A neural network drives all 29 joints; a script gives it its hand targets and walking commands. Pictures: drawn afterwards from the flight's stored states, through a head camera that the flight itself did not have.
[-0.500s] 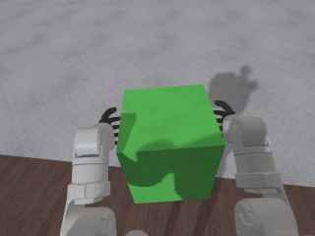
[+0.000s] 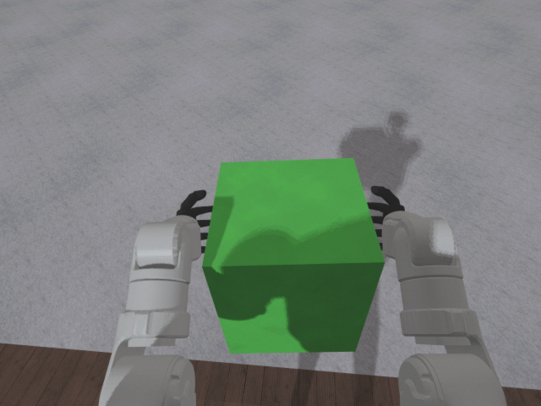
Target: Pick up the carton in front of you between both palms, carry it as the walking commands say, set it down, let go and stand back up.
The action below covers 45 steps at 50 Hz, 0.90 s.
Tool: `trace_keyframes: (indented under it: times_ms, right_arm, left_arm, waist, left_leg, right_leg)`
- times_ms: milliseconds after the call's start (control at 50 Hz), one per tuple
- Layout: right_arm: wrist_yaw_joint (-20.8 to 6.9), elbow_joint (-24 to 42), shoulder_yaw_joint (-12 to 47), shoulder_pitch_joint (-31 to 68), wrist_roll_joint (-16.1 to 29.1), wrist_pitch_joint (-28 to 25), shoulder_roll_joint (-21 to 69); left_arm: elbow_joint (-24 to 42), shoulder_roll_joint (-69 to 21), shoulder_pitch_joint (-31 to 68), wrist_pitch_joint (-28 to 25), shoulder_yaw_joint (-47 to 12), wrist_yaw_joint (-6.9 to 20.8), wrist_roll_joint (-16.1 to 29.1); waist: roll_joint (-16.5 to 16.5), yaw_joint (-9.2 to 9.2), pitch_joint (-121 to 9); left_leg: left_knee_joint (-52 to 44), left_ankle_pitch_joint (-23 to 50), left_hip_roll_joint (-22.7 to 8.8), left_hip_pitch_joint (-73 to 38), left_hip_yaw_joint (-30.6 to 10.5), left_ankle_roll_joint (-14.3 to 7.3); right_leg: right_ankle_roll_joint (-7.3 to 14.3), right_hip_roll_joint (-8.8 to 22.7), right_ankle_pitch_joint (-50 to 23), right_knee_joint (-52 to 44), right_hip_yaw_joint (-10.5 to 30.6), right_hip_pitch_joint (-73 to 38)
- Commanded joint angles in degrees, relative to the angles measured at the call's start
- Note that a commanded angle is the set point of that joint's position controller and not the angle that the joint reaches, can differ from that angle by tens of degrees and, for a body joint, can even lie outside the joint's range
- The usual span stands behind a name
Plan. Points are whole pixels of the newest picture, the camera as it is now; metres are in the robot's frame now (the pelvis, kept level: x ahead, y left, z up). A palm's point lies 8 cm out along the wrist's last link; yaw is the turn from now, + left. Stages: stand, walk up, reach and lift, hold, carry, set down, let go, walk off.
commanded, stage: carry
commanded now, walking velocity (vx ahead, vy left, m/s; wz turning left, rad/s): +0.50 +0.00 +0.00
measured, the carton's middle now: (289, 259) +0.35 +0.00 +0.02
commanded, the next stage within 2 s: none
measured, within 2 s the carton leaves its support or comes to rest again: neither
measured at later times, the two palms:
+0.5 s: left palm (221, 112) +0.66 +0.13 +0.09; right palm (363, 107) +0.67 -0.17 +0.09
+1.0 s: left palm (216, 62) +0.97 +0.18 +0.06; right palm (322, 59) +0.97 -0.12 +0.06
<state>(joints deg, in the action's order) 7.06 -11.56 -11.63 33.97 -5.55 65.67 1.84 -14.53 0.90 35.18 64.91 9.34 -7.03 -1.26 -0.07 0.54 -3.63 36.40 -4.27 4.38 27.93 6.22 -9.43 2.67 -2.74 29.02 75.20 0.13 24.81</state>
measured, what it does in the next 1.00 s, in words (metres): goes down: right foot 0.04 m lower, then left foot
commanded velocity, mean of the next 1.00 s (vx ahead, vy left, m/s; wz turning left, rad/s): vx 0.50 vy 0.00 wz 0.00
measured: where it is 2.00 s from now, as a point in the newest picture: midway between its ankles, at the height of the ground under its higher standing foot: (278, 208)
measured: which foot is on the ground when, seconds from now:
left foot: down 0.00-0.44, up 0.46-0.94, down 0.96-1.00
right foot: up 0.00-0.40, down 0.42-0.96, up 0.98-1.00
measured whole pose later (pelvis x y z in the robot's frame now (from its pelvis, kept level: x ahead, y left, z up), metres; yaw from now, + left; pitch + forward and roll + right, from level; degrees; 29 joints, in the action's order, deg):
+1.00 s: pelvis +0.62 +0.02 -0.06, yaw +0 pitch +5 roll +1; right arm 7.5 -7.4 -11.3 35.5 -5.0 65.9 2.2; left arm -8.3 0.1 35.6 65.9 11.8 -7.1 -2.1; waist 1.4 1.5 -4.1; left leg 30.7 -5.3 1.9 31.3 8.8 -5.2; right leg 2.4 -1.9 29.0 50.5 -1.5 10.9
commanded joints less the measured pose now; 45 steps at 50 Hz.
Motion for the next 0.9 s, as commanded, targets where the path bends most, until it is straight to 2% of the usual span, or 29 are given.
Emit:
trace_keyframes:
  times_ms: [0, 20, 60, 100, 140, 200, 300, 320, 340, 360, 380, 400, 420, 440, 460, 480, 500, 520, 560, 640, 740, 800, 840, 860, 880]
  right_arm:
    - [-14.2, 12.7, 37.8, 46.7, 28.7, -2.2, 65.3]
    - [-14.2, 14.2, 38.7, 46.8, 30.0, -2.4, 65.9]
    - [-14.3, 15.3, 39.4, 44.2, 30.6, -2.6, 65.9]
    - [-14.6, 15.3, 40.1, 40.8, 30.4, -2.8, 65.5]
    - [-15.0, 15.5, 40.8, 38.7, 30.1, -3.1, 64.7]
    - [-15.3, 16.9, 42.0, 38.1, 30.1, -3.3, 62.8]
    - [-14.9, 16.5, 41.7, 35.9, 29.5, -1.8, 57.6]
    - [-14.8, 15.5, 41.4, 35.3, 29.3, -1.3, 56.7]
    - [-14.7, 14.2, 41.2, 35.2, 29.2, -0.8, 56.0]
    - [-14.7, 12.7, 40.9, 35.1, 29.1, -0.4, 55.5]
    - [-14.7, 11.2, 40.4, 35.7, 29.2, 0.0, 55.1]
    - [-14.8, 9.8, 39.7, 37.0, 29.1, 0.4, 54.7]
    - [-14.9, 8.9, 39.2, 39.8, 29.2, 1.0, 55.4]
    - [-14.6, 6.2, 37.9, 39.8, 29.2, 2.0, 55.5]
    - [-14.2, 7.0, 36.9, 40.5, 28.9, 2.2, 55.9]
    - [-13.8, 8.1, 35.9, 43.1, 28.2, 2.2, 55.7]
    - [-13.5, 8.9, 35.3, 45.0, 28.1, 2.3, 58.1]
    - [-13.1, 9.6, 34.9, 45.9, 27.5, 2.2, 58.7]
    - [-12.4, 10.5, 34.6, 45.5, 26.9, 1.9, 60.7]
    - [-11.2, 11.2, 35.0, 42.4, 25.1, 0.8, 61.8]
    - [-10.2, 14.4, 37.3, 41.8, 24.3, 0.3, 60.6]
    - [-10.2, 13.4, 38.0, 39.3, 23.5, 0.7, 59.2]
    - [-10.6, 11.6, 38.1, 37.5, 22.8, 0.9, 58.5]
    - [-10.9, 11.0, 38.1, 37.1, 22.6, 0.9, 58.4]
    - [-11.2, 10.5, 38.1, 37.0, 22.5, 0.9, 58.4]
  left_arm:
    - [15.4, -69.0, 44.6, -2.0, -35.3, 12.8, 24.3]
    - [16.4, -69.0, 42.9, -2.1, -35.6, 12.1, 23.9]
    - [17.1, -69.0, 39.0, -2.3, -36.3, 11.1, 23.1]
    - [17.7, -68.1, 35.9, -2.8, -36.9, 10.5, 21.6]
    - [18.6, -66.9, 34.4, -3.1, -37.8, 10.2, 20.4]
    - [20.4, -64.5, 34.6, -3.3, -39.2, 10.0, 19.5]
    - [20.8, -58.5, 33.6, -1.1, -38.4, 9.8, 18.2]
    - [19.9, -57.1, 32.8, -0.4, -37.6, 10.0, 17.7]
    - [18.5, -55.7, 31.8, 0.3, -36.6, 10.1, 17.1]
    - [17.4, -54.2, 31.3, 1.0, -35.4, 10.3, 16.7]
    - [16.3, -53.2, 31.7, 1.6, -34.3, 10.5, 16.2]
    - [15.4, -52.4, 32.1, 2.1, -33.0, 10.7, 15.8]
    - [13.9, -51.1, 33.2, 2.5, -31.7, 11.0, 15.6]
    - [9.8, -50.0, 32.0, 3.1, -29.8, 11.0, 15.5]
    - [9.9, -51.3, 33.0, 3.0, -29.9, 11.3, 16.7]
    - [10.8, -55.8, 35.5, 3.2, -31.1, 11.9, 19.1]
    - [13.8, -58.1, 42.2, 3.0, -32.4, 12.5, 21.3]
    - [14.3, -61.7, 45.2, 3.0, -33.8, 12.9, 23.2]
    - [16.2, -65.7, 48.3, 2.6, -35.3, 13.4, 25.7]
    - [17.6, -67.8, 47.5, 1.7, -36.0, 13.8, 27.2]
    - [20.0, -66.0, 45.2, 1.3, -36.6, 14.0, 27.0]
    - [17.9, -64.0, 41.1, 1.6, -36.3, 14.1, 25.5]
    - [15.4, -63.2, 38.3, 1.6, -36.0, 14.5, 24.2]
    - [14.5, -63.0, 37.7, 1.4, -35.9, 14.6, 23.7]
    - [13.6, -63.0, 37.0, 1.2, -35.8, 14.8, 23.3]
  waist:
    - [-1.5, -0.74, -23.5]
    - [-2.9, -0.59, -23.5]
    - [-5.3, -1.23, -24.8]
    - [-5.7, -2.57, -26.2]
    - [-5.9, -3.64, -26.6]
    - [-5.6, -4.74, -24.6]
    - [-5.1, -7.25, -21.0]
    - [-5.1, -7.11, -20.3]
    - [-5.0, -6.20, -20.0]
    - [-5.2, -4.66, -20.4]
    - [-4.7, -2.02, -21.3]
    - [-2.7, 1.31, -23.2]
    - [8.8, 1.40, -27.8]
    - [13.4, 2.50, -31.8]
    - [12.4, 4.34, -34.3]
    - [3.2, 3.10, -27.6]
    - [4.2, 1.77, -25.7]
    - [1.9, 0.92, -23.4]
    - [0.5, 0.27, -21.9]
    - [3.8, 1.65, -24.1]
    - [4.9, 3.46, -23.2]
    - [5.6, 4.26, -21.0]
    - [6.3, 4.86, -19.5]
    - [6.6, 4.91, -19.0]
    - [7.5, 4.20, -19.3]
  left_leg:
    - [-14.6, 0.6, -19.2, -24.9, -28.5, -2.3]
    - [-14.7, 4.0, -18.0, -23.4, -25.8, -1.4]
    - [-12.1, 18.1, -16.6, -27.4, -21.7, -0.5]
    - [-9.0, 31.8, -15.8, -33.4, -18.9, 0.3]
    - [-7.7, 38.2, -14.7, -37.5, -17.0, 1.2]
    - [-7.2, 40.5, -12.2, -39.7, -14.8, 1.9]
    - [-3.0, 37.2, -8.9, -41.1, -11.6, 2.3]
    - [-1.2, 35.7, -8.8, -38.9, -10.8, 2.4]
    - [1.6, 35.5, -8.6, -35.6, -9.4, 2.9]
    - [5.7, 35.8, -8.5, -32.3, -8.7, 3.5]
    - [12.2, 34.1, -8.2, -28.0, -7.2, 4.9]
    - [22.4, 23.5, -7.1, -18.8, -5.6, 6.4]
    - [37.3, -16.7, -3.3, -0.9, -5.1, 8.7]
    - [46.2, -35.1, 0.9, 12.4, -7.3, 9.4]
    - [53.6, -32.9, -0.6, 19.7, -9.0, 8.6]
    - [47.6, -26.3, -3.5, 18.5, -9.1, 6.6]
    - [46.4, -23.3, -4.1, 19.0, -8.8, 6.5]
    - [43.0, -20.4, -6.1, 17.2, -9.2, 6.9]
    - [38.2, -17.2, -7.4, 13.0, -7.8, 8.3]
    - [32.6, -12.3, -8.7, 20.0, -5.9, 9.4]
    - [23.6, -6.3, -8.2, 25.5, -3.8, 8.7]
    - [11.6, -0.9, -6.3, 22.1, -1.6, 8.0]
    - [0.9, 3.5, -3.7, 17.4, 1.2, 7.7]
    - [-4.3, 5.7, -2.0, 12.9, 3.1, 7.4]
    - [-8.0, 7.5, -0.5, 6.3, 4.5, 6.6]
  right_leg:
    - [-0.7, 5.0, -5.7, -3.7, 1.9, 13.6]
    - [-1.0, 5.2, -6.9, -6.0, 1.1, 12.4]
    - [-1.6, 5.5, -10.3, -9.3, 0.0, 15.3]
    - [-1.9, 5.7, -14.0, -11.6, -0.9, 20.1]
    - [-1.7, 5.3, -18.3, -14.3, -1.9, 23.2]
    - [-0.9, 3.6, -24.4, -22.0, -3.7, 24.2]
    - [0.5, -0.5, -38.4, -44.3, -7.3, 17.8]
    - [1.3, -0.9, -41.7, -47.8, -7.5, 13.3]
    - [2.0, -1.3, -44.3, -50.7, -7.8, 6.9]
    - [2.4, -1.3, -45.4, -52.5, -8.2, -0.4]
    - [2.6, -0.1, -47.1, -55.8, -7.9, -8.9]
    - [2.8, 3.7, -49.7, -54.8, -4.8, -21.6]
    - [7.9, 18.0, -74.7, -40.2, 9.2, -39.6]
    - [14.6, 24.6, -70.3, -38.5, 23.8, -50.4]
    - [20.3, 27.2, -36.2, -45.0, 33.3, -49.6]
    - [14.5, 19.9, -18.2, -51.3, 29.5, -37.3]
    - [14.4, 20.7, -15.2, -53.0, 29.3, -32.5]
    - [12.8, 19.3, -15.0, -54.4, 26.7, -26.3]
    - [10.4, 16.4, -15.2, -56.3, 20.7, -18.5]
    - [10.4, 14.9, -35.6, -51.9, 14.6, -26.1]
    - [8.9, 13.1, -48.5, -49.5, 10.6, -34.6]
    - [7.9, 11.4, -55.2, -49.3, 7.2, -35.7]
    - [6.7, 10.0, -59.6, -48.4, 4.4, -36.7]
    - [5.8, 9.5, -62.1, -47.7, 2.7, -36.1]
    - [4.9, 9.5, -66.6, -46.1, 1.4, -34.3]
